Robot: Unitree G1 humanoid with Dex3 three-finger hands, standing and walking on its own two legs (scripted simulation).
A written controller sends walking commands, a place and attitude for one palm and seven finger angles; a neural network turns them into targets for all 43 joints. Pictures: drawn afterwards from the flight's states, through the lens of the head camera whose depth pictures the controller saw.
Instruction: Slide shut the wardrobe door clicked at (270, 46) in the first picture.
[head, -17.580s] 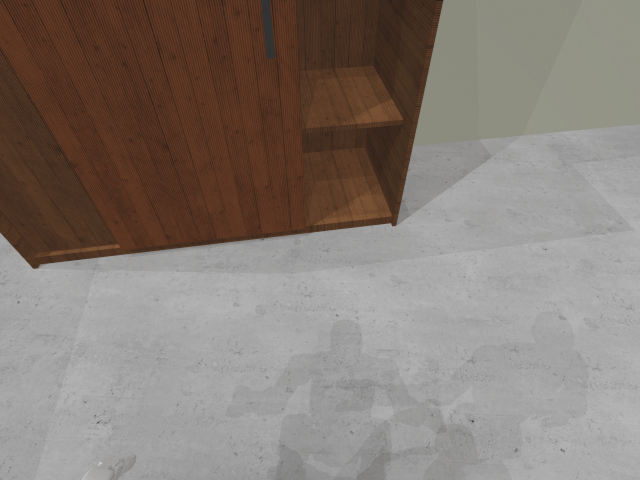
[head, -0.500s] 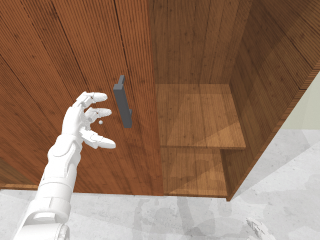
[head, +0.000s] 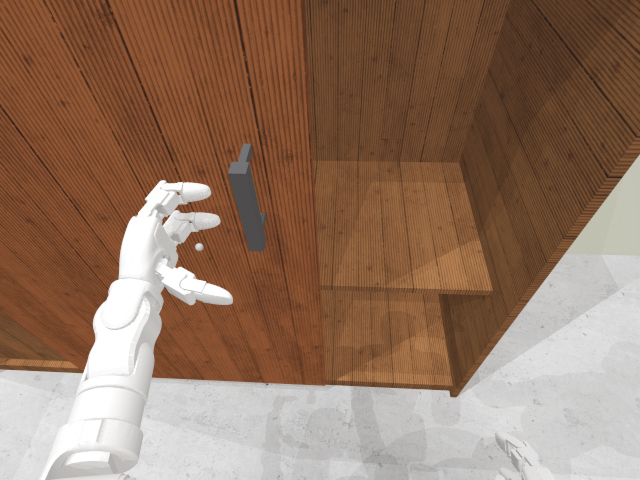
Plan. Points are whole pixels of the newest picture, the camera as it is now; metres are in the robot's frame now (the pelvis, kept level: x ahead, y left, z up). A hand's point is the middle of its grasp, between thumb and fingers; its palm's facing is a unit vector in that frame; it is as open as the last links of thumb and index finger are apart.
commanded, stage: move the hooked fingers beside the handle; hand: left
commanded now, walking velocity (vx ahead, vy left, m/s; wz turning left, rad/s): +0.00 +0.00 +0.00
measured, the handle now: (252, 200) +0.45 +0.11 +0.11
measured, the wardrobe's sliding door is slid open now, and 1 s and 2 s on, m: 0.38 0.38 0.38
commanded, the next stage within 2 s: feel for the door with the fingertips in 1.40 s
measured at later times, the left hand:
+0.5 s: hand (185, 231) +0.38 +0.18 +0.12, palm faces +0.00 -1.00 -0.03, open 14.0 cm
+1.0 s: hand (199, 255) +0.36 +0.16 +0.10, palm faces -0.01 -1.00 +0.00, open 14.0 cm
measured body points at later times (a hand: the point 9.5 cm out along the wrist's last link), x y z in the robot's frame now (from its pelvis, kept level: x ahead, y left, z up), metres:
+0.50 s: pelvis +0.00 +0.00 +0.00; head +0.02 -0.01 +0.45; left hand +0.37 +0.23 +0.13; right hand +0.12 -0.25 -0.11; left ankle +0.02 +0.12 -0.73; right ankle -0.04 -0.09 -0.73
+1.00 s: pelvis +0.00 +0.00 +0.00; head +0.01 -0.02 +0.45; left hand +0.35 +0.22 +0.10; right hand +0.13 -0.25 -0.11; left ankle +0.02 +0.12 -0.73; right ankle -0.04 -0.09 -0.73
